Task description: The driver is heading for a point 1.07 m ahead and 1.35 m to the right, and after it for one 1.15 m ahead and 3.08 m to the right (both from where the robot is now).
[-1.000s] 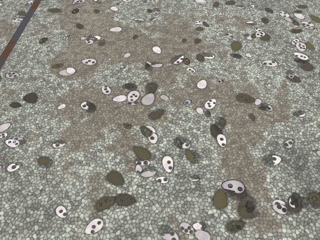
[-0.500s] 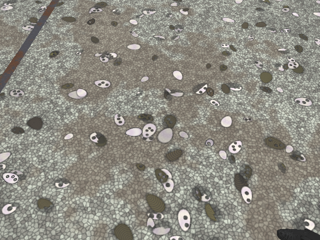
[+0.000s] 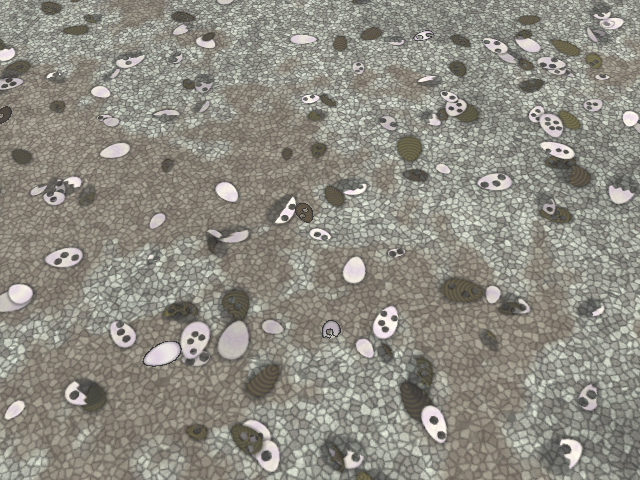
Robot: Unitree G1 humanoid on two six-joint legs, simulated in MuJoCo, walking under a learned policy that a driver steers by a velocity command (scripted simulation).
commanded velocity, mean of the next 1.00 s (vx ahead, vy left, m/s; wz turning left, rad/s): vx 0.02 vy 0.00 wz -0.58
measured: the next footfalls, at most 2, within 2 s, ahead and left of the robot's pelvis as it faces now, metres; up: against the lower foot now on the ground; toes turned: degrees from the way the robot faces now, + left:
left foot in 0.34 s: +0.14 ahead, +0.15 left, +0.00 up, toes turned -17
right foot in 0.78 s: +0.02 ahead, -0.09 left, +0.00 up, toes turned -30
